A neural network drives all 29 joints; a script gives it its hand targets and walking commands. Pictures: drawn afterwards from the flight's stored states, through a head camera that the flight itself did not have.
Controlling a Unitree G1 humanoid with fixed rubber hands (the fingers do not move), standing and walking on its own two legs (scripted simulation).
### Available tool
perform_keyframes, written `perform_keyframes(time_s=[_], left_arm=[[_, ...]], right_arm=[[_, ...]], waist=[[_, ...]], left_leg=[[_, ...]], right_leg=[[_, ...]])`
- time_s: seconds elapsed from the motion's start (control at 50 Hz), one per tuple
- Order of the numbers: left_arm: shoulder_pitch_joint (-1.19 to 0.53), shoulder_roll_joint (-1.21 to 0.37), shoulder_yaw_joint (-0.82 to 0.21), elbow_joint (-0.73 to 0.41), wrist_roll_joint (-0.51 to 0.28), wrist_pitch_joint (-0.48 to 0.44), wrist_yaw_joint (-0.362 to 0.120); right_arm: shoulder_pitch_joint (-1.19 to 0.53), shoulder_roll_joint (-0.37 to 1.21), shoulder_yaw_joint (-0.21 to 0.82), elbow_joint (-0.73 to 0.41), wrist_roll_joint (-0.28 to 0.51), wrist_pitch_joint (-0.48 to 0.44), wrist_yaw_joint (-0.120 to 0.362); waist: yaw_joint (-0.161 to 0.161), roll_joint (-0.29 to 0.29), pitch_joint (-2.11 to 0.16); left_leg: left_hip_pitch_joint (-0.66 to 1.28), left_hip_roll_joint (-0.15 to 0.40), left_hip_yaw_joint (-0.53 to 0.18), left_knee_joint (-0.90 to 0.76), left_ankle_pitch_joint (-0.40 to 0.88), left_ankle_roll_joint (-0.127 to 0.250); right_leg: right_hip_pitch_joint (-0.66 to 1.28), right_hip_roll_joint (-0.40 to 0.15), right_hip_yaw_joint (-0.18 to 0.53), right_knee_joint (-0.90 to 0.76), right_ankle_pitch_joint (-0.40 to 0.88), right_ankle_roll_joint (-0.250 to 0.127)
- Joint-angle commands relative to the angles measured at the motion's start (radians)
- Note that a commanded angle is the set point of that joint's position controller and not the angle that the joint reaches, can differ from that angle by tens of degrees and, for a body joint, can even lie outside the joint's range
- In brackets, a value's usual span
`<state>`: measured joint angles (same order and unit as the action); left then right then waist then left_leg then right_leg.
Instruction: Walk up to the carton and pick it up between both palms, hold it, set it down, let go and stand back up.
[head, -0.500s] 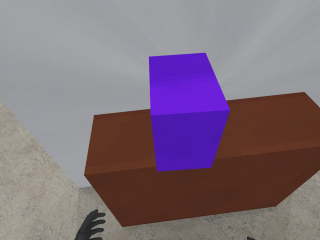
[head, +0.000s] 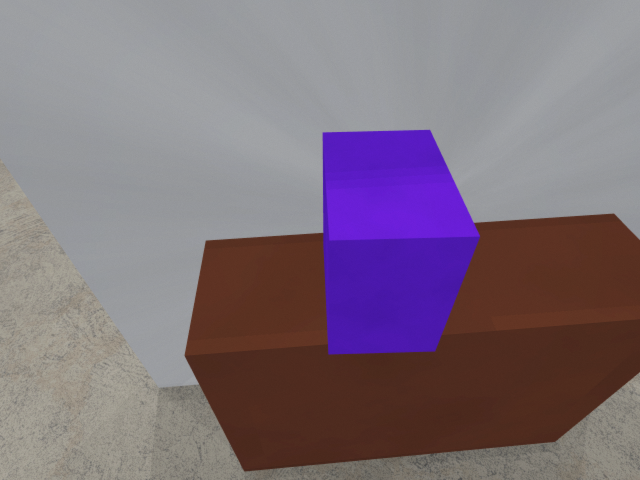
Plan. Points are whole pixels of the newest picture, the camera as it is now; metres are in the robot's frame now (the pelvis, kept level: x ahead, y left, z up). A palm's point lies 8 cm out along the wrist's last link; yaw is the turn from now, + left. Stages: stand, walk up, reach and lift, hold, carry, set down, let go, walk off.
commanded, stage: walk up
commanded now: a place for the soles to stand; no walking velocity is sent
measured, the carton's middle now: (379, 242) +0.49 -0.07 +0.03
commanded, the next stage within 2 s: none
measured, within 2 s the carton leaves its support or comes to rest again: neither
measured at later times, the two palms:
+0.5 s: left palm out of the picture +0.14 +0.21 -0.10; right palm out of the picture +0.11 -0.23 -0.11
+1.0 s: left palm out of the picture +0.15 +0.19 -0.10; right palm out of the picture +0.07 -0.28 -0.09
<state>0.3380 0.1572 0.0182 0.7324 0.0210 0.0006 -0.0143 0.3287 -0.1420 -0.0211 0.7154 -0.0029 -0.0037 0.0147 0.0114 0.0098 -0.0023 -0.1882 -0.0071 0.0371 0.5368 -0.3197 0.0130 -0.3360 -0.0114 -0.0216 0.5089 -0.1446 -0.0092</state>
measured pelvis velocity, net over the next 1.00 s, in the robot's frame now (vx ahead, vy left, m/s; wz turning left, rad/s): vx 0.03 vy -0.04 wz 0.04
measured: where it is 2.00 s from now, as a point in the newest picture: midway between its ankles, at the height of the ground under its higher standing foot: outside the picture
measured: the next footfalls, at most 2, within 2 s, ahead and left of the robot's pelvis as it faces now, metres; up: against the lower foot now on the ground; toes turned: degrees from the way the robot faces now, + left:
right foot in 1.10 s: +0.12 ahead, -0.17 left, +0.00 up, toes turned +1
left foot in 1.56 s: +0.10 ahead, +0.03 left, +0.00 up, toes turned +5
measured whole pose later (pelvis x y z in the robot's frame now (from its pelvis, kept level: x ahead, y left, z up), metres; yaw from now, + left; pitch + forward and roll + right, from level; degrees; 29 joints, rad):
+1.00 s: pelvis +0.03 -0.04 +0.01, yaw +2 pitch +0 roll +0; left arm 0.22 0.23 0.05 0.68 0.06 0.05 -0.07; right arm 0.43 -0.13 -0.04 0.69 -0.05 -0.05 -0.06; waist -0.04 -0.05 0.01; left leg -0.13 0.06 -0.03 0.43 -0.30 -0.05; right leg -0.47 -0.03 -0.02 0.81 -0.37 0.04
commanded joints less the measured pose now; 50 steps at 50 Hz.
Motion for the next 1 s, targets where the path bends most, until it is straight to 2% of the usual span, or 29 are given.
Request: perform_keyframes(time_s=[0.0, 0.06, 0.08, 0.1, 0.16, 0.2, 0.28, 0.3, 0.32, 0.36, 0.38, 0.4, 0.42, 0.46, 0.48, 0.5, 0.52, 0.62, 0.66, 0.68, 0.72, 0.78, 0.8, 0.82, 0.84, 0.9, 0.94, 0.96, 0.98], left_arm=[[-0.032, 0.086, 0.018, -0.08, -0.014, -0.031, 0.01], [-0.028, 0.106, 0.03, -0.087, -0.014, -0.029, 0.011], [-0.044, 0.109, 0.032, -0.083, -0.007, -0.028, 0.009], [-0.047, 0.099, 0.033, -0.083, -0.007, -0.029, 0.009], [-0.025, 0.084, 0.023, -0.078, -0.003, -0.026, 0.006], [-0.06, 0.08, 0.028, -0.077, 0.001, -0.031, 0.009], [-0.089, 0.091, 0.029, -0.083, 0.0, -0.029, 0.013], [-0.077, 0.098, 0.028, -0.087, -0.007, -0.029, 0.015], [-0.084, 0.092, 0.031, -0.082, -0.005, -0.025, 0.015], [-0.088, 0.105, 0.034, -0.082, -0.004, -0.026, 0.017], [-0.087, 0.091, 0.031, -0.07, -0.011, -0.026, 0.017], [-0.1, 0.11, 0.035, -0.075, -0.007, -0.025, 0.02], [-0.102, 0.099, 0.034, -0.07, -0.01, -0.024, 0.02], [-0.125, 0.081, 0.026, -0.085, -0.005, -0.019, 0.02], [-0.116, 0.084, 0.026, -0.087, -0.006, -0.018, 0.02], [-0.129, 0.086, 0.023, -0.084, -0.004, -0.017, 0.018], [-0.134, 0.091, 0.027, -0.086, -0.003, -0.016, 0.017], [-0.127, 0.086, 0.027, -0.093, -0.005, -0.021, 0.014], [-0.136, 0.092, 0.03, -0.086, -0.005, -0.017, 0.011], [-0.133, 0.08, 0.029, -0.082, -0.002, -0.019, 0.011], [-0.137, 0.101, 0.031, -0.082, -0.005, -0.017, 0.012], [-0.116, 0.099, 0.03, -0.084, -0.007, -0.019, 0.008], [-0.135, 0.123, 0.04, -0.083, 0.028, -0.005, -0.024], [-0.218, 0.09, 0.039, -0.116, 0.048, 0.014, -0.035], [-0.224, 0.079, 0.035, -0.138, 0.05, 0.019, -0.044], [-0.215, 0.079, 0.024, -0.169, 0.035, 0.032, -0.057], [-0.219, 0.07, 0.024, -0.166, 0.043, 0.026, -0.059], [-0.21, 0.058, 0.015, -0.157, 0.036, 0.022, -0.056], [-0.238, 0.057, 0.014, -0.16, 0.034, 0.02, -0.058]], right_arm=[[0.009, -0.072, -0.025, -0.075, -0.006, -0.02, -0.002], [0.024, -0.081, -0.02, -0.064, -0.013, -0.021, -0.004], [0.033, -0.085, -0.022, -0.066, -0.012, -0.024, -0.003], [0.029, -0.074, -0.019, -0.06, -0.012, -0.03, -0.003], [-0.001, -0.087, -0.017, -0.051, 0.003, -0.041, -0.01], [-0.02, -0.091, -0.023, -0.068, -0.001, -0.039, -0.012], [0.012, -0.095, -0.024, -0.051, -0.003, -0.029, -0.016], [0.001, -0.101, -0.025, -0.06, -0.007, -0.027, -0.017], [0.014, -0.087, -0.02, -0.06, -0.002, -0.026, -0.015], [-0.024, -0.106, -0.022, -0.07, -0.005, -0.03, -0.016], [-0.034, -0.106, -0.026, -0.073, -0.003, -0.028, -0.018], [-0.015, -0.087, -0.018, -0.067, -0.001, -0.026, -0.019], [-0.013, -0.097, -0.022, -0.069, -0.009, -0.025, -0.019], [-0.017, -0.101, -0.023, -0.067, -0.007, -0.018, -0.021], [-0.029, -0.095, -0.019, -0.07, -0.01, -0.017, -0.019], [-0.026, -0.089, -0.02, -0.077, -0.01, -0.016, -0.019], [-0.015, -0.088, -0.015, -0.068, -0.012, -0.019, -0.019], [-0.034, -0.101, -0.017, -0.074, -0.003, -0.025, -0.015], [-0.034, -0.103, -0.022, -0.066, -0.004, -0.026, -0.012], [-0.065, -0.105, -0.023, -0.074, -0.007, -0.026, -0.014], [-0.048, -0.108, -0.023, -0.068, -0.005, -0.024, -0.015], [-0.051, -0.109, -0.021, -0.078, -0.006, -0.024, -0.009], [0.094, -0.07, -0.032, -0.085, -0.026, -0.047, -0.029], [0.128, -0.141, -0.051, -0.081, -0.027, -0.054, -0.045], [0.117, -0.186, -0.07, -0.089, -0.035, -0.053, -0.066], [0.048, -0.175, -0.078, -0.12, -0.048, -0.056, -0.1], [0.073, -0.141, -0.07, -0.11, -0.046, -0.068, -0.094], [0.062, -0.138, -0.072, -0.122, -0.043, -0.073, -0.086], [0.057, -0.143, -0.072, -0.116, -0.044, -0.076, -0.076]], waist=[[-0.021, -0.091, 0.052], [-0.022, -0.074, 0.031], [-0.027, -0.07, 0.004], [-0.027, -0.019, -0.009], [0.005, 0.031, -0.037], [-0.001, -0.05, 0.0], [-0.02, -0.037, -0.001], [-0.01, -0.004, -0.051], [-0.018, -0.031, -0.037], [-0.001, -0.026, -0.042], [0.002, 0.004, -0.05], [-0.016, -0.004, -0.044], [-0.007, -0.053, -0.042], [-0.013, -0.045, -0.013], [-0.011, 0.018, -0.017], [-0.016, -0.005, 0.015], [-0.022, 0.019, 0.018], [-0.015, -0.032, -0.057], [-0.014, -0.057, -0.021], [-0.001, -0.015, 0.024], [-0.016, 0.01, 0.019], [0.0, 0.011, -0.019], [-0.067, -0.065, -0.038], [-0.092, 0.003, 0.061], [-0.096, 0.045, 0.114], [-0.059, 0.084, 0.141], [-0.049, 0.08, 0.098], [-0.054, 0.068, 0.054], [-0.064, 0.124, 0.029]], left_leg=[[-0.102, 0.065, -0.091, -0.1, -0.035, 0.03], [-0.082, 0.037, -0.071, -0.095, -0.042, 0.02], [-0.082, 0.046, -0.082, -0.109, -0.041, 0.026], [-0.072, 0.065, -0.091, -0.135, -0.026, 0.022], [-0.079, 0.104, -0.129, -0.154, 0.008, 0.044], [-0.112, 0.084, -0.106, -0.132, 0.069, 0.034], [-0.085, 0.091, -0.099, -0.118, 0.096, 0.028], [-0.068, 0.075, -0.088, -0.114, 0.112, 0.02], [-0.083, 0.08, -0.094, -0.123, 0.066, 0.015], [-0.054, 0.089, -0.093, -0.098, 0.159, 0.017], [-0.054, 0.077, -0.083, -0.09, 0.158, 0.011], [-0.045, 0.082, -0.082, -0.091, 0.155, 0.01], [-0.047, 0.081, -0.092, -0.088, 0.136, 0.011], [-0.059, 0.077, -0.092, -0.088, 0.102, 0.012], [-0.041, 0.083, -0.086, -0.084, 0.1, 0.015], [-0.063, 0.076, -0.086, -0.095, 0.075, 0.011], [-0.086, 0.086, -0.092, -0.114, 0.06, 0.017], [-0.07, 0.075, -0.092, -0.114, 0.063, 0.022], [-0.101, 0.096, -0.116, -0.135, 0.039, 0.026], [-0.096, 0.096, -0.104, -0.133, 0.067, 0.021], [-0.123, 0.086, -0.107, -0.138, -0.009, 0.013], [-0.086, 0.087, -0.107, -0.141, -0.038, 0.028], [0.03, 0.191, -0.289, -0.237, -0.176, 0.076], [0.047, 0.307, -0.419, -0.307, -0.268, 0.127], [0.047, 0.4, -0.488, -0.336, -0.279, 0.169], [0.052, 0.386, -0.398, -0.328, -0.074, 0.148], [0.095, 0.317, -0.34, -0.3, 0.081, 0.122], [0.146, 0.279, -0.254, -0.248, 0.225, 0.118], [0.135, 0.237, -0.191, -0.205, 0.351, 0.111]], right_leg=[[0.015, -0.084, 0.162, -0.153, -0.154, -0.011], [0.021, -0.112, 0.212, -0.181, -0.207, -0.024], [0.054, -0.107, 0.199, -0.159, -0.192, -0.023], [0.076, -0.094, 0.168, -0.13, -0.151, -0.02], [0.137, -0.062, 0.111, -0.064, 0.015, -0.021], [0.139, -0.076, 0.117, -0.057, 0.102, -0.03], [0.141, -0.094, 0.129, -0.048, 0.168, -0.041], [0.149, -0.093, 0.115, -0.041, 0.17, -0.042], [0.141, -0.075, 0.109, -0.04, 0.103, -0.04], [0.153, -0.074, 0.086, -0.026, 0.198, -0.035], [0.143, -0.085, 0.089, -0.029, 0.191, -0.031], [0.13, -0.084, 0.1, -0.031, 0.161, -0.032], [0.137, -0.082, 0.098, -0.034, 0.154, -0.035], [0.113, -0.092, 0.107, -0.046, 0.149, -0.039], [0.098, -0.081, 0.104, -0.044, 0.142, -0.044], [0.076, -0.083, 0.115, -0.066, 0.115, -0.038], [0.108, -0.084, 0.117, -0.059, 0.09, -0.037], [0.167, -0.087, 0.122, -0.048, 0.13, -0.04], [0.166, -0.066, 0.106, -0.059, 0.039, -0.033], [0.129, -0.072, 0.101, -0.059, 0.066, -0.034], [0.12, -0.075, 0.119, -0.08, -0.004, -0.035], [0.116, -0.069, 0.102, -0.081, -0.033, -0.024], [-0.005, 0.02, 0.032, 0.067, -0.252, -0.019], [-0.168, 0.048, -0.024, 0.157, -0.299, -0.001], [-0.266, -0.001, 0.0, 0.266, -0.332, 0.007], [-0.355, -0.08, 0.072, 0.39, -0.269, 0.034], [-0.321, -0.075, 0.074, 0.333, -0.247, 0.055], [-0.31, -0.052, 0.029, 0.3, -0.214, 0.059], [-0.241, -0.038, -0.007, 0.244, -0.202, 0.063]])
